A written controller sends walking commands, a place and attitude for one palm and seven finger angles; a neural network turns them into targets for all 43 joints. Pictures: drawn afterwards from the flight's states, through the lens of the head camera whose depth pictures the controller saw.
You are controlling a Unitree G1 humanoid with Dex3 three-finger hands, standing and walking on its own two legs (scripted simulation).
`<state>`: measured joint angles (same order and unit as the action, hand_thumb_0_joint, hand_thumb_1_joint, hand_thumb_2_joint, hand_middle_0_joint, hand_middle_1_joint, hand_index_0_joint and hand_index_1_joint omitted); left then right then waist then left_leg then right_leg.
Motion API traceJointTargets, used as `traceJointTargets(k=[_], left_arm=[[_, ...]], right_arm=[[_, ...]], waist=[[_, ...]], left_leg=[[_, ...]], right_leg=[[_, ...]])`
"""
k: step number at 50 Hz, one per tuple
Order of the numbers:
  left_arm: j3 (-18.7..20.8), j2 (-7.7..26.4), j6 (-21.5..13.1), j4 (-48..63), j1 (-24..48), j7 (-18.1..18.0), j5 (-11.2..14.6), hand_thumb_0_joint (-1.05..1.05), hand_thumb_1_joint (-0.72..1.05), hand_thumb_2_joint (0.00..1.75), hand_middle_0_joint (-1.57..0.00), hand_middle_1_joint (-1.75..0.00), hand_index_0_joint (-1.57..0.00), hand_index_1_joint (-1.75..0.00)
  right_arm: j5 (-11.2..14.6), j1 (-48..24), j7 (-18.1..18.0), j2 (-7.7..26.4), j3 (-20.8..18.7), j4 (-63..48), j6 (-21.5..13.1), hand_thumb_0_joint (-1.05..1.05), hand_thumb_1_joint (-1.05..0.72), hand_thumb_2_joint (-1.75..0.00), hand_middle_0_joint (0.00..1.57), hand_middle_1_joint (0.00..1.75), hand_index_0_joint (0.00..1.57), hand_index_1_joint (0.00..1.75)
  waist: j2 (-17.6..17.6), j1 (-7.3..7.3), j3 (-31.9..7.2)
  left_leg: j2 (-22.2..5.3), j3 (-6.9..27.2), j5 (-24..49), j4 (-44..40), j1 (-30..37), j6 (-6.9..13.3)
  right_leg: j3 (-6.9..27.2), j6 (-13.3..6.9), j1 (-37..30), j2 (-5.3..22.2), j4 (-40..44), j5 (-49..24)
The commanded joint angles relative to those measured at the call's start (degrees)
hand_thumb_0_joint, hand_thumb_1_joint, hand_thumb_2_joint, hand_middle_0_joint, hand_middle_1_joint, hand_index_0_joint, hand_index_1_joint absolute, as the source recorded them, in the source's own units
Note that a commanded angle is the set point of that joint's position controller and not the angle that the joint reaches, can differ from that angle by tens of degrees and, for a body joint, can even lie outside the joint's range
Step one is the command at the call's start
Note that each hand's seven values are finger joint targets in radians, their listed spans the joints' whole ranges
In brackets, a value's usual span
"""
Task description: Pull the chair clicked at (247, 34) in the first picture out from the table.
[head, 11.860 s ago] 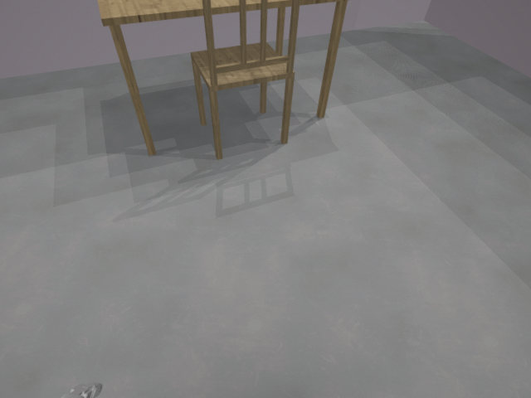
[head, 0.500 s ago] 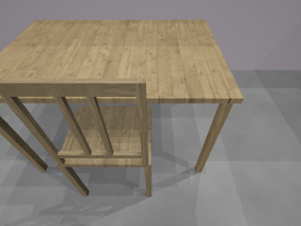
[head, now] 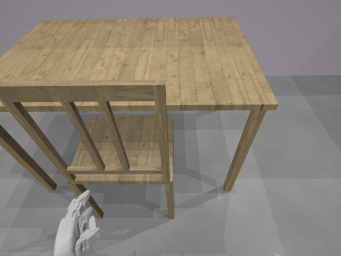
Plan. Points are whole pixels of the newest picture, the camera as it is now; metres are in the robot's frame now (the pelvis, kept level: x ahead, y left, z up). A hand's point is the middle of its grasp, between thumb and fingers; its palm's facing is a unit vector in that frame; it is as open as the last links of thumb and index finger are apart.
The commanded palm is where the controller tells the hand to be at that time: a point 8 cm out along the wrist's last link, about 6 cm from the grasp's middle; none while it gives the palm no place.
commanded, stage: raise the hand toward the chair's back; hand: left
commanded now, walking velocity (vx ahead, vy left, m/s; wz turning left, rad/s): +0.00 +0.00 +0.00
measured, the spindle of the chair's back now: (87, 140) +0.47 +0.28 -0.04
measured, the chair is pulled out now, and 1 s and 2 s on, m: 0.00 0.00 0.00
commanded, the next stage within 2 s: aim the fingers beside a spindle in 1.90 s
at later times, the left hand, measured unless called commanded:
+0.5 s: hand (103, 235) +0.19 +0.17 -0.05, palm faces -0.06 -1.00 -0.03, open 11.7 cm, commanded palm +0.16 +0.23 -0.04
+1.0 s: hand (90, 220) +0.22 +0.20 -0.03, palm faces +0.01 -1.00 -0.05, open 15.8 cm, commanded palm +0.19 +0.26 -0.03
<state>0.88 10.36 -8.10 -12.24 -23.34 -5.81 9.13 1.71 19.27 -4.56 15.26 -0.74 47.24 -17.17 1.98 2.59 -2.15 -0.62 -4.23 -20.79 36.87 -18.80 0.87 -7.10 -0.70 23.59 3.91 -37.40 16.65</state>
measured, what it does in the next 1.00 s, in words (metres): lowers itself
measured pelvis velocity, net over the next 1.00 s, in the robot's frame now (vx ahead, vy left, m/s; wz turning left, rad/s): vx -0.01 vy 0.01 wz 0.01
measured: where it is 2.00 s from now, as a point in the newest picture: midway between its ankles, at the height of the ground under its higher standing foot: outside the picture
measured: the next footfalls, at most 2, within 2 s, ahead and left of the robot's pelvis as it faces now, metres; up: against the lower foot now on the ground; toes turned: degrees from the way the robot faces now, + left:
none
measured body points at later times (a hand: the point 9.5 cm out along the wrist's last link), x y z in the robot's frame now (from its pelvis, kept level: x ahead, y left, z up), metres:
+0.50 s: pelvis -0.03 +0.00 -0.09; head +0.06 +0.01 +0.35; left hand +0.19 +0.22 -0.04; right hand +0.19 -0.19 -0.17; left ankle -0.02 +0.11 -0.72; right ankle +0.03 -0.11 -0.72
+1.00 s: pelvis -0.01 +0.01 -0.07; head +0.07 +0.03 +0.37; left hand +0.21 +0.25 -0.03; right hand +0.18 -0.24 -0.14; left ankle -0.02 +0.11 -0.72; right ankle +0.03 -0.11 -0.72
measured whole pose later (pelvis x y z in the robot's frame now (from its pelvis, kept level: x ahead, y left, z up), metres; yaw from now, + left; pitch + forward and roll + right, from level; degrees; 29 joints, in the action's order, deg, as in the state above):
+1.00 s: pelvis -0.01 +0.01 -0.07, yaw +0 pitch +17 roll -3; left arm 9.3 13.0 -25.0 1.2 -22.7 13.2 13.8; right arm 1.3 12.4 -2.1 13.9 -1.4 30.2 -12.4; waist 0.3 1.3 -8.2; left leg -2.2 -1.6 -33.2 66.3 -50.3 1.7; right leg -8.1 -0.6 52.5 4.2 -61.9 26.0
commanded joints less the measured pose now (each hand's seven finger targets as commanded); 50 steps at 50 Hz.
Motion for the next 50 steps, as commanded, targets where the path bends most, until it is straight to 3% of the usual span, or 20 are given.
traceJointTargets(k=[1, 2, 4, 6, 7, 9, 11, 13, 15, 17, 18, 21, 23, 25, 27, 31, 34, 37, 42, 50], left_arm=[[1.2, -5.2, -18.0, 1.7, -10.5, 9.7, 3.1, 0.00, 0.64, 0.79, -0.17, -0.26, -0.17, -0.26], [6.2, -1.5, -22.2, -0.4, -15.2, 12.7, 3.2, 0.00, 0.62, 0.78, -0.17, -0.26, -0.17, -0.26], [8.8, 1.0, -30.3, 1.3, -14.5, 17.6, 2.5, 0.00, 0.57, 0.76, -0.17, -0.25, -0.17, -0.25], [8.2, 1.6, -29.4, 2.6, -13.7, 18.5, 1.0, 0.00, 0.53, 0.74, -0.16, -0.24, -0.16, -0.24], [9.5, 3.6, -28.1, 5.8, -11.4, 18.0, 0.8, 0.00, 0.50, 0.73, -0.16, -0.24, -0.16, -0.24], [8.3, 4.3, -26.6, 16.7, -5.1, 16.5, 1.3, 0.00, 0.46, 0.71, -0.16, -0.23, -0.16, -0.23], [8.9, 5.2, -28.1, 26.6, 0.7, 14.3, 1.8, 0.00, 0.41, 0.69, -0.15, -0.22, -0.15, -0.22], [7.3, 4.9, -30.5, 33.8, 5.2, 13.6, 2.0, 0.00, 0.36, 0.67, -0.15, -0.22, -0.15, -0.22], [4.0, 3.0, -32.2, 33.4, 6.6, 15.3, 2.6, 0.00, 0.32, 0.65, -0.14, -0.21, -0.14, -0.21], [1.5, 2.5, -31.5, 30.7, 8.2, 18.6, 2.9, 0.00, 0.27, 0.63, -0.14, -0.20, -0.14, -0.20], [1.5, 3.0, -30.1, 28.4, 8.0, 20.2, 3.4, 0.00, 0.25, 0.62, -0.13, -0.20, -0.13, -0.20], [3.7, 5.0, -22.6, 23.6, 3.6, 23.8, 4.3, 0.00, 0.18, 0.59, -0.13, -0.19, -0.13, -0.19], [7.7, 7.2, -17.5, 24.0, 0.7, 24.2, 5.1, 0.00, 0.13, 0.57, -0.12, -0.18, -0.12, -0.18], [10.9, 7.8, -14.3, 26.3, -1.1, 22.5, 6.3, 0.00, 0.08, 0.55, -0.12, -0.17, -0.12, -0.17], [13.2, 7.8, -13.5, 26.0, -2.6, 19.6, 6.4, 0.00, 0.04, 0.53, -0.11, -0.16, -0.11, -0.16], [10.4, 5.9, -17.7, 27.8, -1.1, 15.9, 4.9, 0.00, -0.06, 0.49, -0.10, -0.15, -0.10, -0.15], [9.1, 5.9, -20.2, 23.9, -0.3, 16.6, 4.0, 0.00, -0.13, 0.46, -0.10, -0.14, -0.10, -0.14], [9.8, 7.9, -21.3, 23.3, 1.7, 18.3, 4.3, 0.00, -0.20, 0.43, -0.09, -0.13, -0.09, -0.13], [12.6, 9.6, -21.3, 26.3, 0.3, 18.8, 5.7, 0.00, -0.31, 0.38, -0.08, -0.11, -0.08, -0.11], [11.1, 8.1, -19.9, 24.3, 2.0, 19.2, 5.2, 0.00, -0.50, 0.30, -0.06, -0.08, -0.06, -0.08]], right_arm=[[-1.4, -9.4, 3.1, 5.7, -4.1, -16.1, -5.5, 0.00, -0.90, -0.90, 0.20, 0.30, 0.20, 0.30], [-1.2, -9.9, 4.8, 5.6, -4.8, -17.2, -4.6, 0.00, -0.90, -0.90, 0.20, 0.30, 0.20, 0.30], [-1.4, -12.7, 6.7, 5.4, -5.6, -20.4, -2.7, 0.00, -0.90, -0.90, 0.20, 0.30, 0.20, 0.30], [-0.9, -14.4, 7.1, 5.4, -5.5, -23.7, 0.0, 0.00, -0.90, -0.90, 0.20, 0.30, 0.20, 0.30], [-0.7, -14.1, 7.1, 5.2, -5.6, -24.8, 1.4, 0.00, -0.90, -0.90, 0.20, 0.30, 0.20, 0.30], [-0.5, -13.9, 6.4, 5.0, -5.0, -28.3, 2.8, 0.00, -0.90, -0.90, 0.20, 0.30, 0.20, 0.30], [-0.8, -11.9, 5.5, 4.2, -4.8, -28.7, 3.0, 0.00, -0.90, -0.90, 0.20, 0.30, 0.20, 0.30], [-1.4, -10.4, 4.5, 4.1, -4.4, -27.8, 2.8, 0.00, -0.90, -0.90, 0.20, 0.30, 0.20, 0.30], [-1.5, -9.6, 4.0, 4.3, -3.6, -26.2, 1.9, 0.00, -0.90, -0.90, 0.20, 0.30, 0.20, 0.30], [-1.3, -9.8, 3.6, 5.4, -3.0, -25.1, 0.8, 0.00, -0.90, -0.90, 0.20, 0.30, 0.20, 0.30], [-1.0, -9.5, 3.3, 5.7, -2.8, -24.5, 0.4, 0.00, -0.90, -0.90, 0.20, 0.30, 0.20, 0.30], [0.2, -9.8, 2.5, 6.2, -2.5, -25.2, 0.5, 0.00, -0.90, -0.90, 0.20, 0.30, 0.20, 0.30], [0.6, -10.0, 2.2, 5.7, -2.5, -26.2, 1.4, 0.00, -0.90, -0.90, 0.20, 0.30, 0.20, 0.30], [0.7, -11.1, 1.9, 4.7, -2.6, -26.9, 2.3, 0.00, -0.90, -0.90, 0.20, 0.30, 0.20, 0.30], [0.5, -11.9, 1.8, 3.7, -2.5, -26.7, 2.7, 0.00, -0.90, -0.90, 0.20, 0.30, 0.20, 0.30], [-0.3, -10.1, 2.2, 3.4, -2.4, -25.9, 2.3, 0.00, -0.90, -0.90, 0.20, 0.30, 0.20, 0.30], [-0.3, -9.4, 2.2, 4.5, -2.6, -25.5, 2.1, 0.00, -0.90, -0.90, 0.20, 0.30, 0.20, 0.30], [-0.1, -9.0, 1.8, 5.5, -2.6, -25.5, 1.6, 0.00, -0.90, -0.90, 0.20, 0.30, 0.20, 0.30], [-0.2, -7.7, 1.9, 5.6, -3.2, -25.3, 1.2, 0.00, -0.90, -0.90, 0.20, 0.30, 0.20, 0.30], [-0.2, -7.1, 2.5, 5.9, -3.2, -25.2, 2.3, 0.00, -0.90, -0.90, 0.20, 0.30, 0.20, 0.30]], waist=[[-18.3, -4.81, -2.2], [-13.8, -6.87, -5.2], [-8.8, -6.94, -7.9], [-5.0, -7.71, -9.4], [-1.9, -8.08, -10.0], [0.9, -6.61, -14.2], [4.2, -4.84, -18.3], [3.8, -2.08, -20.9], [3.7, 0.49, -19.1], [2.5, 2.32, -17.8], [1.4, 2.44, -17.5], [-1.1, 0.49, -19.2], [-0.7, -1.97, -23.3], [-2.2, -3.54, -25.2], [-3.4, -4.63, -23.7], [-3.0, -2.90, -20.0], [-2.8, -1.55, -16.0], [-1.2, -1.65, -16.0], [2.6, -2.82, -21.5], [2.3, -1.34, -18.8]], left_leg=[[1.6, 3.5, -1.5, 6.0, -20.1, -1.5], [2.0, 2.7, 0.8, 8.0, -21.8, -2.1], [2.5, 1.6, 4.1, 13.8, -26.6, -2.0], [2.8, 0.4, 3.4, 15.8, -30.0, -1.2], [2.8, 0.6, 2.4, 16.1, -30.6, -1.1], [2.4, 1.0, 1.5, 17.2, -29.8, -0.4], [1.6, 2.1, 3.0, 19.7, -28.4, 0.0], [0.7, 4.0, 4.0, 22.1, -27.2, 0.4], [0.3, 5.2, 3.7, 24.4, -28.2, 0.4], [-0.1, 6.2, 0.9, 25.6, -29.6, 0.7], [0.0, 6.4, -0.8, 25.8, -30.9, 0.7], [0.3, 6.6, -2.8, 24.4, -32.8, 0.7], [0.7, 6.3, 0.2, 22.7, -31.2, 0.6], [0.9, 6.2, 3.0, 21.4, -30.6, 0.4], [0.8, 6.3, 4.2, 20.1, -30.6, 0.2], [0.4, 6.4, 3.5, 19.4, -30.5, 0.0], [0.4, 6.2, -0.6, 19.4, -31.8, 0.0], [0.5, 6.3, -1.0, 19.2, -31.5, 0.2], [0.4, 6.4, 8.1, 18.5, -26.2, -0.2], [0.0, 6.7, 10.7, 17.9, -24.2, -0.7]], right_leg=[[3.4, -0.4, 9.1, -1.9, -3.0, 13.6], [4.2, -1.3, 7.2, -1.9, -6.1, 9.0], [4.8, -1.7, 8.1, -1.7, -13.0, -0.5], [5.6, -1.8, 10.0, -1.5, -16.1, -1.8], [6.1, -2.0, 10.8, -1.6, -16.6, -0.3], [6.8, -1.9, 11.7, -1.9, -17.3, 1.2], [7.6, -1.6, 13.1, -2.1, -18.5, 0.2], [7.0, -1.3, 16.6, -3.0, -20.1, -0.3], [6.7, -1.1, 20.4, -3.2, -20.4, 0.5], [6.3, -0.9, 24.1, -3.5, -20.5, 4.1], [6.5, -0.8, 23.7, -3.3, -20.0, 6.1], [6.5, -0.5, 20.5, -3.0, -18.7, 8.9], [5.8, -0.5, 16.2, -2.8, -18.7, 6.0], [5.6, -0.2, 12.1, -2.6, -18.4, 3.0], [4.4, -0.3, 11.6, -2.9, -18.5, 2.5], [3.6, -0.4, 14.8, -2.8, -18.6, 3.6], [3.9, -0.5, 18.1, -2.8, -17.6, 8.5], [4.0, -0.8, 18.7, -2.8, -17.7, 8.9], [2.8, -1.0, 15.2, -3.0, -18.9, -0.5], [1.8, -0.8, 16.6, -3.3, -18.5, -2.7]])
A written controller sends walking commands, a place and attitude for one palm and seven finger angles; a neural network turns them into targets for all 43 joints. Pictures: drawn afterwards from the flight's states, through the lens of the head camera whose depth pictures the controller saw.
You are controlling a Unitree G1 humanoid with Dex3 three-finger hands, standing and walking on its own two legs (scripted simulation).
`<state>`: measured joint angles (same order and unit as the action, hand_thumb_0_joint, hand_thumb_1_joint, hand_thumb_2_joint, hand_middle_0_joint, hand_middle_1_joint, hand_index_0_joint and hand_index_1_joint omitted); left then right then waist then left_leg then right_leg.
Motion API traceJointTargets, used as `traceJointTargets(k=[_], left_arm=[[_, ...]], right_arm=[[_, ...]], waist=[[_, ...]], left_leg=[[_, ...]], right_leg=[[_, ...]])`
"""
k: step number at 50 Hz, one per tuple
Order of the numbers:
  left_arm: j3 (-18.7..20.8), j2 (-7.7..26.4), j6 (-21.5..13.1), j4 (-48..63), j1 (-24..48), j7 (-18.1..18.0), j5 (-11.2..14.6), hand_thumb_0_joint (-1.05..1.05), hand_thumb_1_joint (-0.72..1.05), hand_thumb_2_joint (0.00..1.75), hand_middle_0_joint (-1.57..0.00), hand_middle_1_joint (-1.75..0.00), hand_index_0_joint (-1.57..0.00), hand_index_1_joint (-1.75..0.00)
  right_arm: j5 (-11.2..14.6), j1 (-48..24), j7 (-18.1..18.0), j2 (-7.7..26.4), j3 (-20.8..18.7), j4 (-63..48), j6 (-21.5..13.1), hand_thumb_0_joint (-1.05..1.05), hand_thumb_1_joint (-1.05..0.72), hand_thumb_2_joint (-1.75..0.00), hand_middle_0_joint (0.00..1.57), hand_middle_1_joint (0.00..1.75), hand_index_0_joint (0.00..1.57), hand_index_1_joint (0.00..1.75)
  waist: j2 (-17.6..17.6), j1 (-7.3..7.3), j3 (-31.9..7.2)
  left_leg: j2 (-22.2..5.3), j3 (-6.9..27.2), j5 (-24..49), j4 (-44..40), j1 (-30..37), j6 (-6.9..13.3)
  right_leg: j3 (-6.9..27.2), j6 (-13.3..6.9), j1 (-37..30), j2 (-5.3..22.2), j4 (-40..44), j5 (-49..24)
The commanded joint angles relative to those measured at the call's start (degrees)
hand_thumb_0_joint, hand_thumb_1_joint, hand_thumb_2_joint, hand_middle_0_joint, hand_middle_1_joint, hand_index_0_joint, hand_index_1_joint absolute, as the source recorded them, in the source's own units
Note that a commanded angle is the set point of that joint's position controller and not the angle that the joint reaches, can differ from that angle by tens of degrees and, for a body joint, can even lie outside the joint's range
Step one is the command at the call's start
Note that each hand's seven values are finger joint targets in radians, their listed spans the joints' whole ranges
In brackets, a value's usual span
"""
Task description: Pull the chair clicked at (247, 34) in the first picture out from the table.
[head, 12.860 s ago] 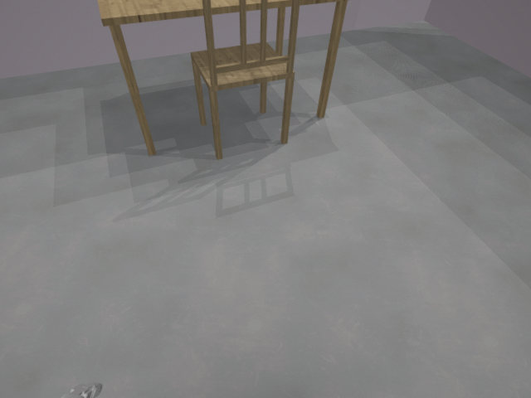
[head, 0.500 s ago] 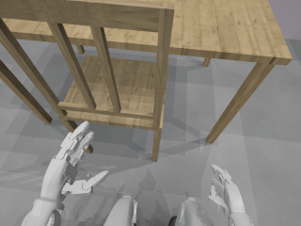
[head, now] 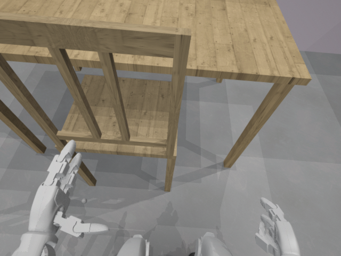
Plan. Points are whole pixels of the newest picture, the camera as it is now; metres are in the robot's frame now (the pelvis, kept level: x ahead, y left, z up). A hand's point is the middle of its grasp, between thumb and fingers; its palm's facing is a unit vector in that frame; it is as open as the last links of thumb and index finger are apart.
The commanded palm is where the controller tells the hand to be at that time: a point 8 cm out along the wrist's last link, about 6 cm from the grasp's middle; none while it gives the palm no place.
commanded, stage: raise the hand toward the chair's back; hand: left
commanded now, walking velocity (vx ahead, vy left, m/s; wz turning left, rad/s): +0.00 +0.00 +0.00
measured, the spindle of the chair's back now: (82, 102) +0.48 +0.26 +0.03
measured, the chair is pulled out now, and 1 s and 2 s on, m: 0.00 0.00 0.00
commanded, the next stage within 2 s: aim the fingers beside a spindle in 0.90 s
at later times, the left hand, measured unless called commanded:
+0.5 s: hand (74, 186) +0.25 +0.21 +0.05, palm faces -0.01 -1.00 -0.06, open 16.9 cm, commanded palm +0.22 +0.26 +0.05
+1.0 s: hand (79, 188) +0.25 +0.20 +0.05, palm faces +0.00 -1.00 -0.07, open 16.9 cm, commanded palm +0.22 +0.26 +0.05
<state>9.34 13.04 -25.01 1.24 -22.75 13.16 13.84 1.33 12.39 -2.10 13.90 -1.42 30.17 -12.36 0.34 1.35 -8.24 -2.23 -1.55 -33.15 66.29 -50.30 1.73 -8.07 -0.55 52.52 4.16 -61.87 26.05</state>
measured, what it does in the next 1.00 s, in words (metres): stands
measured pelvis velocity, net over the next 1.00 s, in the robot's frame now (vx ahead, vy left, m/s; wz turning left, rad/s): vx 0.00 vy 0.00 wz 0.01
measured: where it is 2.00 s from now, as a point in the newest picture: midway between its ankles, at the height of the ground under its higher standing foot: outside the picture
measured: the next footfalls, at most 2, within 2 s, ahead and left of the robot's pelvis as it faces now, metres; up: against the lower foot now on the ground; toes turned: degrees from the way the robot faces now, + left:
none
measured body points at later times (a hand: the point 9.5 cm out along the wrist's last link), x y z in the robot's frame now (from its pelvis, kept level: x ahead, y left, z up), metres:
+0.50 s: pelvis +0.00 +0.00 +0.01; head +0.08 +0.01 +0.45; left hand +0.24 +0.26 +0.05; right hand +0.17 -0.24 -0.07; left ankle -0.01 +0.10 -0.65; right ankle +0.04 -0.12 -0.65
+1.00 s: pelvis +0.00 +0.00 +0.01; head +0.08 +0.00 +0.45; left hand +0.24 +0.25 +0.05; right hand +0.18 -0.24 -0.07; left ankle -0.01 +0.10 -0.65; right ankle +0.04 -0.12 -0.65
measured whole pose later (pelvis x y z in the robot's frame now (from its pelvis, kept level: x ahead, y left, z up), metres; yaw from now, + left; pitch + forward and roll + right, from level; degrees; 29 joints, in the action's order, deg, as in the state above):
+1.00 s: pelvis +0.00 +0.00 +0.01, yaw +0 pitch +16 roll -2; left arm 13.1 14.7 -24.4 -6.7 -15.9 17.3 15.8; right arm 1.4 13.0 -1.9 13.9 0.9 31.6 -12.5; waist 1.4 1.3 -7.5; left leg -2.0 -1.4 -31.6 62.6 -47.3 1.4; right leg -8.2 -0.7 49.6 4.0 -58.6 25.0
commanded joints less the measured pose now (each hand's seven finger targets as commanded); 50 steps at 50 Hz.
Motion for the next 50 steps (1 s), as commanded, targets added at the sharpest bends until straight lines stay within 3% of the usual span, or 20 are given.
traceJointTargets(k=[1, 7, 9, 16, 20, 23, 32, 34, 50], left_arm=[[3.0, 5.9, -2.8, 10.4, 1.8, 0.5, 0.5, 0.00, -0.50, 0.30, -0.06, -0.08, -0.06, -0.08], [6.3, 8.3, -2.0, 8.9, 5.0, 2.0, 1.6, 0.00, -0.50, 0.30, -0.06, -0.08, -0.06, -0.08], [5.7, 7.6, -2.1, 9.2, 5.8, 2.4, 1.9, 0.00, -0.50, 0.30, -0.06, -0.08, -0.06, -0.08], [7.3, 9.6, -1.6, 7.3, 8.9, 3.7, 2.4, 0.00, -0.50, 0.30, -0.06, -0.08, -0.06, -0.08], [9.0, 10.6, -1.4, 5.4, 9.9, 4.1, 3.2, 0.00, -0.50, 0.30, -0.06, -0.08, -0.06, -0.08], [7.9, 9.1, -1.5, 4.4, 8.7, 4.3, 3.3, 0.00, -0.50, 0.30, -0.06, -0.08, -0.06, -0.08], [9.1, 11.0, -3.1, 4.4, 9.1, 2.7, 2.6, 0.00, -0.50, 0.30, -0.06, -0.08, -0.06, -0.08], [8.3, 10.4, -3.6, 5.0, 9.3, 2.7, 2.4, 0.00, -0.50, 0.30, -0.06, -0.08, -0.06, -0.08], [8.2, 9.7, -3.2, 3.3, 9.9, 4.1, 3.2, 0.00, -0.50, 0.30, -0.06, -0.08, -0.06, -0.08]], right_arm=[[0.2, -0.3, 0.0, 7.3, -2.5, -8.2, -2.4, 0.00, -0.90, -0.90, 0.20, 0.30, 0.20, 0.30], [0.3, -0.2, -0.4, 7.5, -1.8, -8.4, -2.0, 0.00, -0.90, -0.90, 0.20, 0.30, 0.20, 0.30], [0.3, -0.1, -0.4, 7.5, -1.6, -8.4, -2.2, 0.00, -0.90, -0.90, 0.20, 0.30, 0.20, 0.30], [0.4, 0.1, -0.4, 8.2, -1.4, -7.6, -2.6, 0.00, -0.90, -0.90, 0.20, 0.30, 0.20, 0.30], [0.6, 0.3, -0.5, 8.4, -1.5, -7.2, -2.7, 0.00, -0.90, -0.90, 0.20, 0.30, 0.20, 0.30], [0.6, 0.1, -0.2, 8.3, -1.5, -7.3, -2.9, 0.00, -0.90, -0.90, 0.20, 0.30, 0.20, 0.30], [0.4, 0.3, -0.1, 8.6, -1.8, -7.0, -3.0, 0.00, -0.90, -0.90, 0.20, 0.30, 0.20, 0.30], [0.4, 0.4, 0.1, 8.5, -1.7, -6.9, -3.1, 0.00, -0.90, -0.90, 0.20, 0.30, 0.20, 0.30], [0.5, 0.1, -0.3, 8.2, -1.5, -6.5, -3.2, 0.00, -0.90, -0.90, 0.20, 0.30, 0.20, 0.30]], waist=[[3.2, -0.08, -12.4], [2.6, -0.28, -13.2], [3.7, -0.26, -13.2], [4.2, -0.21, -13.7], [2.8, -0.12, -13.8], [3.5, -0.47, -13.3], [3.0, -0.44, -12.7], [4.7, -0.34, -12.8], [1.9, 0.19, -13.5]], left_leg=[[1.6, 4.0, 22.7, -11.5, 7.3, -1.6], [1.8, 3.9, 22.6, -11.6, 7.4, -1.4], [1.8, 4.0, 23.5, -12.0, 8.2, -1.6], [1.8, 4.2, 23.4, -12.9, 8.9, -1.7], [1.8, 4.0, 23.1, -13.5, 8.8, -1.6], [1.9, 4.0, 23.2, -14.1, 9.0, -1.6], [1.7, 3.7, 21.7, -14.5, 8.1, -1.5], [1.7, 3.8, 21.9, -14.5, 8.8, -1.6], [2.0, 3.3, 21.3, -13.4, 7.4, -1.0]], right_leg=[[2.8, -0.9, -12.3, -3.6, 6.1, -12.0], [3.2, -0.9, -14.3, -3.7, 7.0, -12.9], [3.1, -0.9, -14.4, -3.6, 7.1, -13.2], [3.1, -0.9, -14.9, -3.4, 8.0, -12.8], [3.2, -0.7, -16.1, -3.4, 8.8, -12.8], [3.0, -0.7, -16.2, -3.3, 9.0, -12.3], [3.3, -0.7, -16.1, -3.3, 9.1, -11.0], [3.4, -0.8, -15.7, -3.2, 9.1, -11.2], [4.2, -0.4, -17.7, -3.0, 9.6, -13.0]])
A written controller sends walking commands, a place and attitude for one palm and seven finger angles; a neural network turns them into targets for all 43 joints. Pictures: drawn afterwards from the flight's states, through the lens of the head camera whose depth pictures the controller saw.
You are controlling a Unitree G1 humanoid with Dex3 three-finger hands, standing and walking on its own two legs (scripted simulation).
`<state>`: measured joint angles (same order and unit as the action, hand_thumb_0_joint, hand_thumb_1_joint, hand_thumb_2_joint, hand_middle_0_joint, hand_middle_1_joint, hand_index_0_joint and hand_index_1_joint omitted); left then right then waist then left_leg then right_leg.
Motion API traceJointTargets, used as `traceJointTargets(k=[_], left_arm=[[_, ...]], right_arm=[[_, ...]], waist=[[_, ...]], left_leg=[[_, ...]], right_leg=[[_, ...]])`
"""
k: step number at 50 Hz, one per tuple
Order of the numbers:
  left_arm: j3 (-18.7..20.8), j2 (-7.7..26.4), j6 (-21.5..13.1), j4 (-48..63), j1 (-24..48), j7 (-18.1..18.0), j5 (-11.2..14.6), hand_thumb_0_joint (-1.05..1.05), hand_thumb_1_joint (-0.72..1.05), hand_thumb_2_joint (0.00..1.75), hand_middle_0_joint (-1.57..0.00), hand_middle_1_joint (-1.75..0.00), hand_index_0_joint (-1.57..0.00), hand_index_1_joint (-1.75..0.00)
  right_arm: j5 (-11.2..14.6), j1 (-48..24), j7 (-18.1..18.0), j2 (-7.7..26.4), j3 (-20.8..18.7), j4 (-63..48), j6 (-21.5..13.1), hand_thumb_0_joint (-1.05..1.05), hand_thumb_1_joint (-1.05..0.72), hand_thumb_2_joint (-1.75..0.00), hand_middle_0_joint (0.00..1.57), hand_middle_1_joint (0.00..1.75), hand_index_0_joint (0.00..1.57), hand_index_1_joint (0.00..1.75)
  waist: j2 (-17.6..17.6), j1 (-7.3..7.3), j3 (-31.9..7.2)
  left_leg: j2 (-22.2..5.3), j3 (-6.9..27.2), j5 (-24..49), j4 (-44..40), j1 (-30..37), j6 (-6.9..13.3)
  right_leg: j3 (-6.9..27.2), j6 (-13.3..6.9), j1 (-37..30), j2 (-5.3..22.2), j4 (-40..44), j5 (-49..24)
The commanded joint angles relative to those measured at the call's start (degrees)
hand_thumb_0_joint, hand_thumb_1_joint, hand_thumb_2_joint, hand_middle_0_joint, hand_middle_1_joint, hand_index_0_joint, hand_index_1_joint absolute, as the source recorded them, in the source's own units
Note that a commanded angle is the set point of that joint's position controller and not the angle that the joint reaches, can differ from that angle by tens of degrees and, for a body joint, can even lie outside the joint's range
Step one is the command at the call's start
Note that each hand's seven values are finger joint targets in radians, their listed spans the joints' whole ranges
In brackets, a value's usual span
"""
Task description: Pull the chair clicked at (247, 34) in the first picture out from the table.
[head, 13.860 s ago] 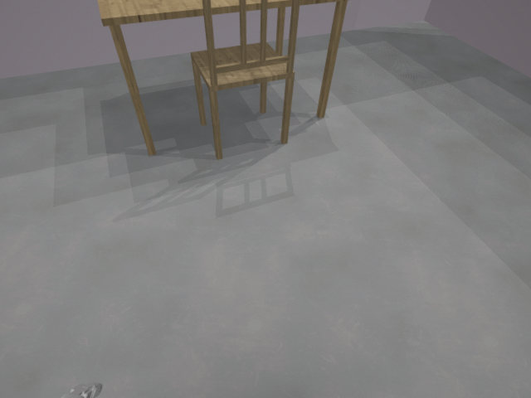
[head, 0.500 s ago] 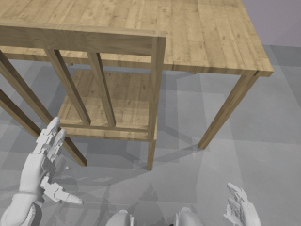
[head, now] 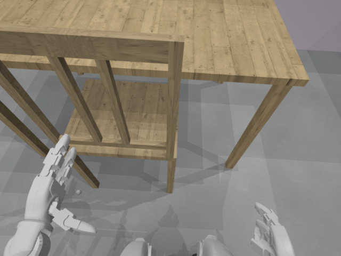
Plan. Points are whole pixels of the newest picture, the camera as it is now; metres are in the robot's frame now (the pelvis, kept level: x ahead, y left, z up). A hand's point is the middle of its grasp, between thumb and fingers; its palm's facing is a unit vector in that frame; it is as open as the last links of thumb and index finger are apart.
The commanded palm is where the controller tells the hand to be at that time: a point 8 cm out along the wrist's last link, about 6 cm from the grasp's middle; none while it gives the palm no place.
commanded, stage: aim the fingers beside a spindle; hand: left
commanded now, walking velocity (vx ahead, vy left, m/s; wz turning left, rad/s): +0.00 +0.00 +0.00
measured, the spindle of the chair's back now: (82, 107) +0.47 +0.27 +0.02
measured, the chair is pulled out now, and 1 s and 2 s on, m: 0.00 0.00 0.00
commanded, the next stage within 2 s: push the fingers through the gap in 2.00 s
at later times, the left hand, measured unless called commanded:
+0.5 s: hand (89, 183) +0.27 +0.19 +0.02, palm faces -0.03 -1.00 -0.04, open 16.9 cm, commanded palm +0.25 +0.24 +0.02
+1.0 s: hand (105, 171) +0.31 +0.17 -0.01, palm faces -0.05 -1.00 -0.02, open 16.9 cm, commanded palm +0.29 +0.23 +0.00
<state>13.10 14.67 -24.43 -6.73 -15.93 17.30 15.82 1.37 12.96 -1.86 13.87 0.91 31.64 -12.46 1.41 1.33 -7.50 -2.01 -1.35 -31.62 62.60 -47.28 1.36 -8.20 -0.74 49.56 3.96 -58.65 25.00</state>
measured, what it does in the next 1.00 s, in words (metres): stands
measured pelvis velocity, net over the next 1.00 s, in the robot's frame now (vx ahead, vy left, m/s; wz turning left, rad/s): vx -0.01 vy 0.01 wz -0.01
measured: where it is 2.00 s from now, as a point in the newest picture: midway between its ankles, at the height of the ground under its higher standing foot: outside the picture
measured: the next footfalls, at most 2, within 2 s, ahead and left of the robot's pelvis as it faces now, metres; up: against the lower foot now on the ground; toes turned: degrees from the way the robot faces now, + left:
none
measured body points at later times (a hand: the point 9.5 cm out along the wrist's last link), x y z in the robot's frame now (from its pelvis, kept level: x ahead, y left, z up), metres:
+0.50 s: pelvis +0.00 +0.00 -0.01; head +0.09 +0.01 +0.43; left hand +0.26 +0.25 +0.02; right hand +0.16 -0.25 -0.10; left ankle -0.01 +0.10 -0.66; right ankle +0.03 -0.12 -0.66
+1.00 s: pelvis -0.01 +0.01 -0.03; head +0.10 +0.02 +0.41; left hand +0.30 +0.23 +0.00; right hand +0.15 -0.24 -0.12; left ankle -0.01 +0.10 -0.66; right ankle +0.03 -0.12 -0.66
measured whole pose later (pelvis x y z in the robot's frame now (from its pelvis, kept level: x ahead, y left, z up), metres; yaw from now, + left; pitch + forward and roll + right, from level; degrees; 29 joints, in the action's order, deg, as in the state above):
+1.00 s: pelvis -0.01 +0.01 -0.03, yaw -1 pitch +21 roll -2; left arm 9.5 12.7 -25.6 -18.5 1.5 13.1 12.1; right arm 0.4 12.4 -0.8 14.4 0.6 32.4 -9.6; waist 0.9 2.2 -8.5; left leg -1.7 -2.1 -33.4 69.9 -57.6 2.0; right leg -7.0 -0.5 60.3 4.6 -66.0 26.4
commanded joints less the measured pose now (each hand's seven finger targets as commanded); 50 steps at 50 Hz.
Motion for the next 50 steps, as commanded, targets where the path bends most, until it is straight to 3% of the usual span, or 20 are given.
traceJointTargets(k=[1, 3, 5, 8, 12, 15, 18, 20, 22, 25, 32, 35, 36, 39, 40, 42, 44, 47, 50], left_arm=[[4.3, 8.0, -3.8, 11.2, 3.0, 0.0, 1.2, 0.00, -0.50, 0.30, -0.06, -0.08, -0.06, -0.08], [2.2, 6.5, -3.8, 10.4, 5.3, 0.0, 0.8, 0.00, -0.50, 0.30, -0.06, -0.08, -0.06, -0.08], [3.6, 7.9, -4.1, 9.2, 6.8, -0.1, 0.8, 0.00, -0.50, 0.30, -0.06, -0.08, -0.06, -0.08], [2.1, 6.9, -4.6, 10.4, 7.1, -0.1, 0.4, 0.00, -0.50, 0.30, -0.06, -0.08, -0.06, -0.08], [4.5, 9.0, -4.3, 8.1, 7.4, -0.8, 0.2, 0.00, -0.50, 0.30, -0.06, -0.08, -0.06, -0.08], [5.1, 9.4, -4.7, 7.6, 9.7, -1.0, 0.2, 0.00, -0.50, 0.30, -0.06, -0.08, -0.06, -0.08], [3.9, 8.1, -4.8, 7.8, 9.1, -1.0, 0.3, 0.00, -0.50, 0.30, -0.06, -0.08, -0.06, -0.08], [2.5, 7.0, -5.0, 7.7, 10.6, -1.0, 0.3, 0.00, -0.50, 0.30, -0.06, -0.08, -0.06, -0.08], [2.1, 6.8, -4.8, 5.9, 11.0, -1.2, 0.0, 0.00, -0.50, 0.30, -0.06, -0.08, -0.06, -0.08], [0.5, 5.8, -5.0, 6.5, 13.1, -1.6, -0.5, 0.00, -0.50, 0.30, -0.06, -0.08, -0.06, -0.08], [3.2, 8.3, -5.7, 3.5, 17.4, -3.0, -1.2, 0.00, -0.50, 0.30, -0.06, -0.08, -0.06, -0.08], [1.4, 6.3, -5.7, 2.9, 18.6, -2.8, -1.4, 0.00, -0.50, 0.30, -0.06, -0.08, -0.06, -0.08], [0.8, 6.1, -5.6, 3.2, 20.7, -2.8, -1.3, 0.00, -0.50, 0.30, -0.06, -0.08, -0.06, -0.08], [0.4, 6.2, -5.6, 3.5, 21.2, -2.6, -1.5, 0.00, -0.50, 0.30, -0.06, -0.08, -0.06, -0.08], [-1.3, 4.3, -5.2, 2.8, 20.6, -2.5, -1.6, 0.00, -0.50, 0.30, -0.06, -0.08, -0.06, -0.08], [-0.2, 5.6, -4.8, 0.5, 21.7, -3.0, -1.9, 0.00, -0.50, 0.30, -0.06, -0.08, -0.06, -0.08], [-1.7, 4.4, -4.7, 0.4, 24.6, -3.5, -2.5, 0.00, -0.50, 0.30, -0.06, -0.08, -0.06, -0.08], [0.9, 6.8, -4.9, -0.3, 25.5, -4.9, -3.0, 0.00, -0.50, 0.30, -0.06, -0.08, -0.06, -0.08], [0.6, 6.3, -5.3, 0.1, 26.3, -5.6, -3.2, 0.00, -0.50, 0.30, -0.06, -0.08, -0.06, -0.08]], right_arm=[[0.4, -0.5, -0.5, 8.3, -3.8, -7.9, -3.1, 0.00, -0.90, -0.90, 0.20, 0.30, 0.20, 0.30], [0.3, -0.6, -0.5, 8.4, -3.6, -7.8, -3.2, 0.00, -0.90, -0.90, 0.20, 0.30, 0.20, 0.30], [0.3, -0.3, -0.6, 8.6, -3.7, -7.3, -3.2, 0.00, -0.90, -0.90, 0.20, 0.30, 0.20, 0.30], [0.2, -0.3, -0.5, 8.6, -3.7, -7.8, -3.4, 0.00, -0.90, -0.90, 0.20, 0.30, 0.20, 0.30], [0.1, -0.2, -0.5, 8.6, -3.9, -7.4, -2.9, 0.00, -0.90, -0.90, 0.20, 0.30, 0.20, 0.30], [0.1, -0.3, -0.4, 8.6, -3.8, -7.3, -2.6, 0.00, -0.90, -0.90, 0.20, 0.30, 0.20, 0.30], [0.0, -0.1, -0.1, 8.5, -3.9, -7.5, -2.5, 0.00, -0.90, -0.90, 0.20, 0.30, 0.20, 0.30], [0.0, -0.1, 0.0, 8.7, -3.8, -7.4, -2.5, 0.00, -0.90, -0.90, 0.20, 0.30, 0.20, 0.30], [0.0, 0.0, 0.0, 8.8, -3.9, -7.1, -2.4, 0.00, -0.90, -0.90, 0.20, 0.30, 0.20, 0.30], [-0.1, 0.2, 0.2, 8.9, -3.9, -7.2, -2.3, 0.00, -0.90, -0.90, 0.20, 0.30, 0.20, 0.30], [-0.4, 0.1, 0.1, 9.0, -3.9, -6.6, -1.5, 0.00, -0.90, -0.90, 0.20, 0.30, 0.20, 0.30], [-0.4, -0.1, 0.3, 8.7, -3.8, -6.9, -1.1, 0.00, -0.90, -0.90, 0.20, 0.30, 0.20, 0.30], [-0.4, -0.1, 0.3, 8.8, -3.8, -6.7, -1.1, 0.00, -0.90, -0.90, 0.20, 0.30, 0.20, 0.30], [-0.4, 0.2, 0.4, 8.8, -3.9, -6.7, -1.1, 0.00, -0.90, -0.90, 0.20, 0.30, 0.20, 0.30], [-0.4, 0.4, 0.5, 8.7, -4.0, -6.8, -1.0, 0.00, -0.90, -0.90, 0.20, 0.30, 0.20, 0.30], [-0.5, 0.8, 0.5, 9.2, -4.0, -6.4, -0.6, 0.00, -0.90, -0.90, 0.20, 0.30, 0.20, 0.30], [-0.5, 0.6, 0.5, 9.1, -4.0, -6.4, -0.2, 0.00, -0.90, -0.90, 0.20, 0.30, 0.20, 0.30], [-0.7, 0.8, 0.5, 9.3, -4.1, -6.5, 0.3, 0.00, -0.90, -0.90, 0.20, 0.30, 0.20, 0.30], [-0.8, 0.6, 0.8, 8.8, -4.0, -6.6, 0.8, 0.00, -0.90, -0.90, 0.20, 0.30, 0.20, 0.30]], waist=[[1.6, 0.16, -13.6], [1.5, 1.05, -12.7], [0.5, 0.98, -12.7], [2.3, 0.60, -14.9], [0.1, 0.36, -15.1], [2.0, 0.02, -15.3], [2.4, 0.03, -17.4], [2.6, 0.57, -16.8], [0.6, 0.98, -16.1], [2.1, 1.07, -16.5], [0.2, 0.72, -17.3], [2.0, 0.62, -18.1], [1.8, 1.13, -18.3], [3.0, 0.68, -20.4], [1.9, 1.08, -20.1], [0.6, 1.24, -19.2], [1.7, 1.65, -18.6], [1.1, 0.72, -20.4], [1.3, 0.54, -22.1]], left_leg=[[1.8, 3.1, 19.9, -9.6, 4.3, -0.7], [1.8, 3.2, 18.7, -9.1, 3.8, -0.6], [1.9, 3.2, 17.4, -8.7, 2.7, -0.7], [1.8, 3.2, 19.0, -8.5, 3.9, -0.6], [1.8, 3.1, 18.9, -7.9, 1.8, -0.6], [1.9, 2.9, 18.5, -7.8, 1.4, -0.7], [1.8, 2.9, 20.6, -7.4, 2.4, -0.7], [1.6, 3.0, 20.6, -7.2, 2.2, -0.8], [1.5, 3.4, 19.6, -7.0, 1.3, -0.7], [1.6, 3.4, 19.5, -6.7, 1.4, -0.8], [1.7, 3.3, 16.9, -5.7, -1.4, -0.6], [1.7, 3.2, 17.4, -5.8, -0.6, -0.8], [1.7, 3.3, 17.6, -5.4, -0.5, -0.8], [1.5, 3.7, 19.7, -5.1, 0.6, -0.9], [1.5, 3.7, 19.7, -4.9, 0.8, -0.9], [1.4, 4.1, 18.5, -4.6, -1.0, -0.8], [1.4, 4.1, 17.3, -4.3, -1.0, -0.9], [1.5, 4.2, 17.7, -4.1, -1.5, -1.0], [1.7, 3.6, 18.0, -3.6, -2.2, -0.9]], right_leg=[[4.2, -0.3, -14.1, -2.8, 6.2, -12.0], [4.2, -0.2, -12.2, -2.7, 5.9, -10.8], [4.6, -0.3, -12.3, -2.7, 5.9, -9.8], [4.5, -0.5, -12.0, -2.6, 5.0, -10.7], [4.8, -0.3, -12.8, -2.7, 4.7, -11.2], [5.1, -0.5, -12.7, -2.5, 4.2, -11.0], [4.9, -0.4, -12.9, -2.5, 3.7, -12.7], [4.7, -0.4, -11.7, -2.6, 3.4, -12.6], [4.5, -0.3, -10.5, -2.8, 3.2, -11.4], [4.5, -0.5, -9.5, -2.5, 2.6, -11.1], [5.2, -0.5, -9.0, -2.6, 1.7, -9.3], [5.1, -0.6, -8.4, -2.5, 1.3, -9.6], [5.1, -0.6, -8.0, -2.5, 1.1, -9.9], [5.0, -0.7, -7.7, -2.4, 0.2, -11.1], [4.7, -0.6, -7.0, -2.5, 0.3, -11.0], [4.6, -0.6, -5.9, -2.7, -0.3, -10.0], [4.6, -0.6, -4.1, -2.5, -0.5, -8.7], [4.8, -0.8, -4.8, -2.6, -1.2, -8.9], [5.4, -0.7, -6.7, -2.4, -1.3, -10.3]])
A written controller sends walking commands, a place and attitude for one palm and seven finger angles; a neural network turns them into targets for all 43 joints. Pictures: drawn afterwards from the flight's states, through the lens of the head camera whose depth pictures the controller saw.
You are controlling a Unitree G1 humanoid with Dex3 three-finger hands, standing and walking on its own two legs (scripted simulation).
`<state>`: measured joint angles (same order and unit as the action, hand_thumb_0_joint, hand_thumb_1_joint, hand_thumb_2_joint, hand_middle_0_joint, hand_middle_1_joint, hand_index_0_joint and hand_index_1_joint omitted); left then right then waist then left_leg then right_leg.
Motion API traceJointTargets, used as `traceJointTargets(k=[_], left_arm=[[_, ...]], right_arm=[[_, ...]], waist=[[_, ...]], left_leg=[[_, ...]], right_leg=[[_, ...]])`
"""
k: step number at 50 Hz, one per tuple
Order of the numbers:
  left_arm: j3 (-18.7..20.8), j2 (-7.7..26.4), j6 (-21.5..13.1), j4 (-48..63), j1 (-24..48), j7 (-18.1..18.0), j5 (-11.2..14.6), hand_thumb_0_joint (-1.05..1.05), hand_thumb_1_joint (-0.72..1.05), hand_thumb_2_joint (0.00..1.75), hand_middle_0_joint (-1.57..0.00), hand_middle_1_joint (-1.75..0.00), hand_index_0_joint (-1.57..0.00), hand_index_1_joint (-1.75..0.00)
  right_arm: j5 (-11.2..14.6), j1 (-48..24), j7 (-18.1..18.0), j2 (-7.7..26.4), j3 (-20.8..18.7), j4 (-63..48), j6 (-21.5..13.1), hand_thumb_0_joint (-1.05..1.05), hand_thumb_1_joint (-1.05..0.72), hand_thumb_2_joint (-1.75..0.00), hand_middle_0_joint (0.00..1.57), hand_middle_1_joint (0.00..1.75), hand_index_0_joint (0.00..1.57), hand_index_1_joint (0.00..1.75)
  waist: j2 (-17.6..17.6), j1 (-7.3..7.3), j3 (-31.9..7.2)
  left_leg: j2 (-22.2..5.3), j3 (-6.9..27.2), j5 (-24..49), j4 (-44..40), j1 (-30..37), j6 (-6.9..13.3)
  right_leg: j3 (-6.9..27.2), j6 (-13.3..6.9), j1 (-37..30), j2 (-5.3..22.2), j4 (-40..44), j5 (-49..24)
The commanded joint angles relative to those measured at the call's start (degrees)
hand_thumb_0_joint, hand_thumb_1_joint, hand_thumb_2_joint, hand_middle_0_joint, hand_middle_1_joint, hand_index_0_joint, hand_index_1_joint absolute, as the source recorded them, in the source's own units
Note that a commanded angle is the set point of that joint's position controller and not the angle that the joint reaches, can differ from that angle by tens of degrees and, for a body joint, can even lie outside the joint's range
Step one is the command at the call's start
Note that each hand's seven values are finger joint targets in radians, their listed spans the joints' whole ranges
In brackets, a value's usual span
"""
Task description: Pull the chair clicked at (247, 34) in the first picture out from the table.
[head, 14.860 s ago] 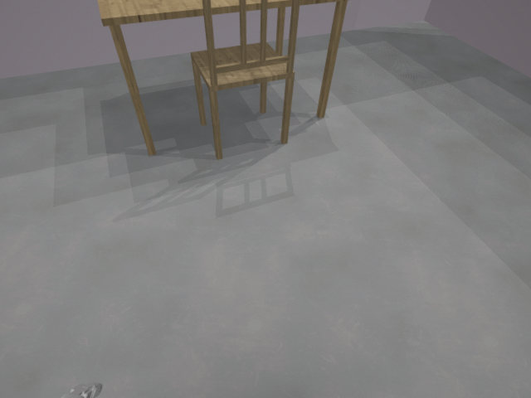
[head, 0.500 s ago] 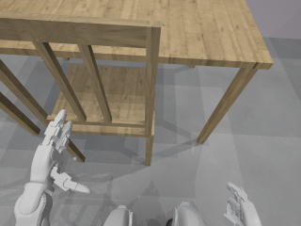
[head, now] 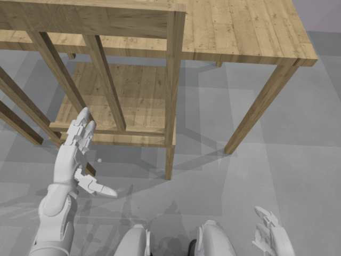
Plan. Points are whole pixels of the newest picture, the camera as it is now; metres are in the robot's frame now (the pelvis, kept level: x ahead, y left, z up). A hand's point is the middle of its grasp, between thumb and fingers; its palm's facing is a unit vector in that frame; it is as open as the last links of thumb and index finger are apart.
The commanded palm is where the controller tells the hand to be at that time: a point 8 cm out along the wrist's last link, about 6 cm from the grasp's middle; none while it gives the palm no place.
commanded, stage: aim the fingers beside a spindle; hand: left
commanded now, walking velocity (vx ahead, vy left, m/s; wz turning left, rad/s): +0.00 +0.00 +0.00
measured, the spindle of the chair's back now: (71, 91) +0.48 +0.27 +0.04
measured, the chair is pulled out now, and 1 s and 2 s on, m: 0.00 0.00 0.00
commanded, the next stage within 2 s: push the fingers through the gap in 1.00 s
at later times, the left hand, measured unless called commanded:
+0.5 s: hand (110, 150) +0.35 +0.16 +0.00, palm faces -0.03 -1.00 -0.02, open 16.9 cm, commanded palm +0.32 +0.21 +0.01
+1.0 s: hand (110, 151) +0.35 +0.16 +0.00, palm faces -0.04 -1.00 -0.02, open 16.9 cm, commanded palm +0.32 +0.21 +0.01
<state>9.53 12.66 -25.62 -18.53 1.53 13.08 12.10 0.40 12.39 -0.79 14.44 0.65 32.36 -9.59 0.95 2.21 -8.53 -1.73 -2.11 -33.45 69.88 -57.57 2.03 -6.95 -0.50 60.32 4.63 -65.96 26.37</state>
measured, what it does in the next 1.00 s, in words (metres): stands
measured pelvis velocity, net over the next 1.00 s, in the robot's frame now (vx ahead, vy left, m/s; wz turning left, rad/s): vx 0.00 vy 0.00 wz -0.01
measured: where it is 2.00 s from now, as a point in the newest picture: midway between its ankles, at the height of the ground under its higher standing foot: outside the picture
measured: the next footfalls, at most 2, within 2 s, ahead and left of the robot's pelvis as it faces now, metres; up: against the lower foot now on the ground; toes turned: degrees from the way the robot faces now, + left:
none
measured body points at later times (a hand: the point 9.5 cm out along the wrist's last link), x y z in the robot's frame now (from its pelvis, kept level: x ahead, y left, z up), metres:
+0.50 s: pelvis +0.00 +0.00 -0.01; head +0.12 +0.01 +0.42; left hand +0.34 +0.21 +0.01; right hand +0.14 -0.25 -0.12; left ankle +0.00 +0.09 -0.64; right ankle +0.05 -0.12 -0.64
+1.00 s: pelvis +0.00 +0.00 -0.01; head +0.12 +0.01 +0.42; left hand +0.34 +0.21 +0.01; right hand +0.15 -0.26 -0.12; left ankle +0.00 +0.09 -0.64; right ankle +0.05 -0.12 -0.64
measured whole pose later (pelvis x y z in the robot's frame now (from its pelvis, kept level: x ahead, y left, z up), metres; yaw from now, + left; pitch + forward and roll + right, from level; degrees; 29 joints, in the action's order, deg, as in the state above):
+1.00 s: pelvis +0.00 +0.00 -0.01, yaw +0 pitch +23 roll -2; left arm 9.3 12.4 -27.6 -25.0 8.9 10.4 10.7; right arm 0.3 11.7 0.2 14.5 0.1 32.7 -6.3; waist 1.0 2.9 -8.9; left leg -2.0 -2.1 -34.3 72.7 -61.7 1.8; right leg -6.6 -0.8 64.7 4.4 -68.9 27.1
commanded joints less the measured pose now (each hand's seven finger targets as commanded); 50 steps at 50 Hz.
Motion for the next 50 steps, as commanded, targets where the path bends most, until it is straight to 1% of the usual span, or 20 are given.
traceJointTargets(k=[1, 2, 4, 6, 8, 10, 13, 16, 17, 20, 22, 24, 26, 28, 29, 32, 38, 42, 46, 50], left_arm=[[3.9, 8.1, -4.2, 11.2, 9.7, -1.5, 0.3, 0.00, -0.50, 0.30, -0.06, -0.08, -0.06, -0.08], [4.4, 8.9, -4.3, 10.1, 10.5, -1.6, -0.1, 0.00, -0.50, 0.30, -0.06, -0.08, -0.06, -0.08], [2.9, 7.2, -4.4, 9.7, 12.3, -1.6, 0.0, 0.00, -0.50, 0.30, -0.06, -0.08, -0.06, -0.08], [3.4, 7.7, -4.4, 8.4, 13.0, -1.5, 0.0, 0.00, -0.50, 0.30, -0.06, -0.08, -0.06, -0.08], [2.6, 7.4, -4.9, 9.5, 15.1, -1.6, -0.3, 0.00, -0.50, 0.30, -0.06, -0.08, -0.06, -0.08], [2.5, 6.9, -4.7, 8.4, 14.1, -1.7, -0.1, 0.00, -0.50, 0.30, -0.06, -0.08, -0.06, -0.08], [1.8, 6.2, -4.8, 7.9, 14.2, -1.9, -0.5, 0.00, -0.50, 0.30, -0.06, -0.08, -0.06, -0.08], [2.8, 7.1, -5.0, 5.8, 16.5, -2.8, -0.8, 0.00, -0.50, 0.30, -0.06, -0.08, -0.06, -0.08], [3.7, 8.0, -5.3, 5.2, 16.9, -3.1, -1.0, 0.00, -0.50, 0.30, -0.06, -0.08, -0.06, -0.08], [2.3, 6.5, -6.1, 6.1, 18.0, -3.6, -1.4, 0.00, -0.50, 0.30, -0.06, -0.08, -0.06, -0.08], [3.3, 7.6, -6.2, 6.3, 15.4, -3.9, -1.5, 0.00, -0.50, 0.30, -0.06, -0.08, -0.06, -0.08], [2.2, 6.4, -6.2, 8.4, 13.7, -3.9, -1.4, 0.00, -0.50, 0.30, -0.06, -0.08, -0.06, -0.08], [1.0, 5.1, -5.7, 8.4, 13.1, -3.9, -1.0, 0.00, -0.50, 0.30, -0.06, -0.08, -0.06, -0.08], [3.0, 7.2, -5.7, 8.5, 12.6, -4.2, -1.1, 0.00, -0.50, 0.30, -0.06, -0.08, -0.06, -0.08], [2.4, 6.1, -5.6, 7.3, 11.0, -4.1, -1.1, 0.00, -0.50, 0.30, -0.06, -0.08, -0.06, -0.08], [1.5, 5.9, -6.1, 5.9, 15.5, -4.3, -1.5, 0.00, -0.50, 0.30, -0.06, -0.08, -0.06, -0.08], [2.7, 7.7, -7.5, 7.0, 18.0, -3.6, -1.3, 0.00, -0.50, 0.30, -0.06, -0.08, -0.06, -0.08], [2.5, 7.2, -6.3, 3.8, 18.2, -2.7, -1.1, 0.00, -0.50, 0.30, -0.06, -0.08, -0.06, -0.08], [1.4, 5.9, -5.6, 5.6, 16.7, -2.7, -0.7, 0.00, -0.50, 0.30, -0.06, -0.08, -0.06, -0.08], [2.8, 7.1, -5.6, 5.3, 15.2, -3.3, -0.9, 0.00, -0.50, 0.30, -0.06, -0.08, -0.06, -0.08]], right_arm=[[0.2, 1.3, -0.3, 8.2, -3.8, -7.1, -1.9, 0.00, -0.90, -0.90, 0.20, 0.30, 0.20, 0.30], [0.2, 1.4, -0.4, 8.4, -3.8, -7.0, -1.7, 0.00, -0.90, -0.90, 0.20, 0.30, 0.20, 0.30], [0.2, 1.4, -0.2, 8.2, -3.7, -6.7, -1.4, 0.00, -0.90, -0.90, 0.20, 0.30, 0.20, 0.30], [0.3, 1.6, -0.2, 8.4, -3.8, -6.4, -1.2, 0.00, -0.90, -0.90, 0.20, 0.30, 0.20, 0.30], [0.1, 1.7, -0.2, 8.4, -3.9, -6.4, -1.1, 0.00, -0.90, -0.90, 0.20, 0.30, 0.20, 0.30], [0.2, 2.0, 0.0, 8.4, -4.0, -6.2, -0.9, 0.00, -0.90, -0.90, 0.20, 0.30, 0.20, 0.30], [0.1, 2.3, 0.2, 8.4, -4.1, -6.2, -0.6, 0.00, -0.90, -0.90, 0.20, 0.30, 0.20, 0.30], [0.1, 2.2, 0.3, 8.5, -4.1, -5.7, 0.0, 0.00, -0.90, -0.90, 0.20, 0.30, 0.20, 0.30], [0.0, 2.3, 0.3, 8.6, -4.0, -5.8, 0.1, 0.00, -0.90, -0.90, 0.20, 0.30, 0.20, 0.30], [-0.1, 2.4, 0.5, 8.2, -4.2, -5.8, 0.3, 0.00, -0.90, -0.90, 0.20, 0.30, 0.20, 0.30], [-0.1, 2.5, 0.7, 8.3, -4.3, -6.2, 0.6, 0.00, -0.90, -0.90, 0.20, 0.30, 0.20, 0.30], [-0.1, 2.4, 1.1, 8.0, -4.3, -6.5, 0.8, 0.00, -0.90, -0.90, 0.20, 0.30, 0.20, 0.30], [0.1, 2.2, 1.2, 7.9, -4.2, -6.7, 1.1, 0.00, -0.90, -0.90, 0.20, 0.30, 0.20, 0.30], [0.1, 2.3, 1.1, 8.1, -4.2, -6.6, 1.3, 0.00, -0.90, -0.90, 0.20, 0.30, 0.20, 0.30], [0.1, 2.0, 1.2, 7.8, -4.2, -6.9, 1.4, 0.00, -0.90, -0.90, 0.20, 0.30, 0.20, 0.30], [0.2, 1.5, 0.8, 8.2, -3.9, -6.4, 1.4, 0.00, -0.90, -0.90, 0.20, 0.30, 0.20, 0.30], [0.0, 1.6, 0.4, 8.2, -3.9, -6.0, 0.8, 0.00, -0.90, -0.90, 0.20, 0.30, 0.20, 0.30], [0.2, 1.7, 0.3, 8.4, -3.8, -5.8, 0.9, 0.00, -0.90, -0.90, 0.20, 0.30, 0.20, 0.30], [0.2, 1.9, 0.6, 8.3, -4.0, -6.4, 0.9, 0.00, -0.90, -0.90, 0.20, 0.30, 0.20, 0.30], [0.2, 1.9, 0.8, 8.2, -4.0, -6.6, 1.1, 0.00, -0.90, -0.90, 0.20, 0.30, 0.20, 0.30]], waist=[[0.8, 0.19, -21.0], [1.0, 0.21, -20.6], [1.4, 0.65, -20.5], [1.2, 0.85, -20.6], [3.2, 0.81, -22.6], [1.9, 0.89, -22.5], [2.4, 0.78, -23.3], [0.5, 1.24, -21.8], [1.1, 0.85, -21.6], [1.7, 0.89, -23.6], [2.2, 0.20, -25.2], [3.1, -0.16, -25.9], [1.5, 0.45, -24.5], [0.4, 0.30, -24.6], [-0.4, 0.18, -23.2], [-0.5, 1.66, -19.5], [1.8, 1.05, -23.8], [1.8, 1.25, -22.1], [1.9, 0.66, -24.6], [0.9, 0.45, -23.2]], left_leg=[[1.3, 4.4, 20.1, -10.5, 8.0, -1.5], [1.3, 4.4, 20.3, -10.3, 7.5, -1.4], [1.3, 4.4, 19.8, -10.0, 7.7, -1.5], [1.3, 4.2, 19.6, -9.6, 7.3, -1.5], [1.3, 4.4, 21.1, -9.3, 8.4, -1.5], [1.1, 4.6, 22.2, -9.2, 8.9, -1.7], [1.0, 4.6, 24.0, -8.7, 9.1, -1.7], [1.2, 4.3, 20.6, -8.2, 6.1, -1.6], [1.3, 4.4, 20.5, -8.2, 5.7, -1.6], [1.2, 4.2, 22.4, -7.8, 7.3, -1.7], [1.2, 4.2, 23.9, -7.9, 7.8, -1.8], [1.1, 4.4, 25.8, -8.5, 9.4, -2.0], [1.1, 4.1, 24.6, -8.5, 8.4, -1.8], [1.2, 4.2, 23.7, -8.4, 7.2, -1.7], [1.4, 3.7, 21.9, -8.5, 6.0, -1.6], [1.4, 3.9, 17.0, -8.1, 3.9, -1.3], [1.7, 3.7, 17.8, -7.6, 5.4, -1.3], [1.7, 3.9, 17.4, -7.7, 4.8, -1.3], [1.6, 4.1, 20.3, -8.0, 6.9, -1.5], [1.6, 3.8, 20.5, -7.9, 5.5, -1.5]], right_leg=[[4.0, -0.8, -17.0, -3.2, 5.7, -12.1], [4.0, -0.9, -16.6, -3.2, 5.5, -12.1], [4.1, -0.9, -15.8, -3.2, 5.5, -11.8], [4.2, -0.9, -15.5, -3.2, 5.4, -12.1], [4.3, -0.9, -15.2, -3.1, 4.7, -12.9], [3.9, -1.0, -14.8, -3.2, 4.6, -13.5], [4.0, -0.9, -14.5, -3.1, 3.9, -14.8], [4.3, -0.8, -14.1, -3.2, 3.8, -13.2], [4.3, -0.9, -14.1, -3.2, 3.5, -12.9], [4.4, -1.0, -14.2, -3.1, 3.1, -14.3], [4.4, -1.1, -15.2, -3.2, 3.0, -15.3], [4.2, -1.1, -15.9, -3.2, 3.0, -16.3], [4.2, -0.9, -16.1, -3.2, 3.6, -16.2], [4.4, -0.9, -16.6, -3.3, 3.4, -16.0], [4.6, -0.8, -17.1, -3.3, 3.9, -15.2], [4.5, -0.8, -13.7, -3.3, 4.2, -10.8], [5.4, -1.0, -15.5, -3.2, 4.2, -11.5], [5.0, -1.0, -14.2, -3.3, 4.2, -10.8], [4.7, -1.0, -15.3, -3.1, 3.9, -13.2], [4.9, -0.9, -16.1, -3.2, 3.9, -14.2]])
